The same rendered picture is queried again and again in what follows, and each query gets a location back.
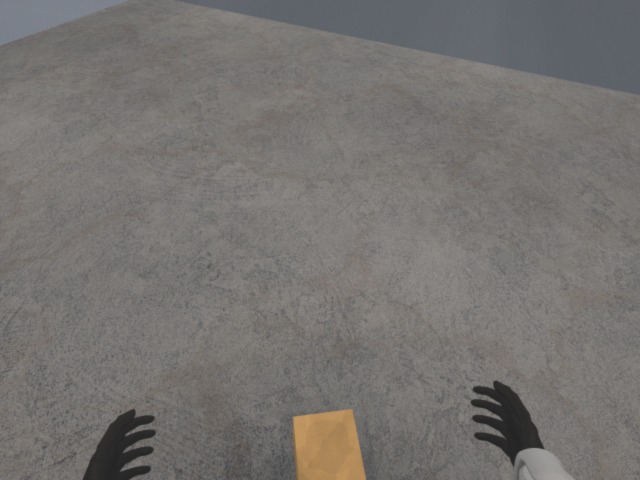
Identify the robot left hand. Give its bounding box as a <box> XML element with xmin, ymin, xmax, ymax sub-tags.
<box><xmin>82</xmin><ymin>409</ymin><xmax>156</xmax><ymax>480</ymax></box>

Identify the right robot forearm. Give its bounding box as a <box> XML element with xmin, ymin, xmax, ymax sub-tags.
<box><xmin>514</xmin><ymin>448</ymin><xmax>575</xmax><ymax>480</ymax></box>

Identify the robot right hand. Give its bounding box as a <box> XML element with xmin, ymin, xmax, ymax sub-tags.
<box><xmin>471</xmin><ymin>381</ymin><xmax>545</xmax><ymax>467</ymax></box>

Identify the carton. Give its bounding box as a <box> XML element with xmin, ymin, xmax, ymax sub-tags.
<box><xmin>293</xmin><ymin>409</ymin><xmax>366</xmax><ymax>480</ymax></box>

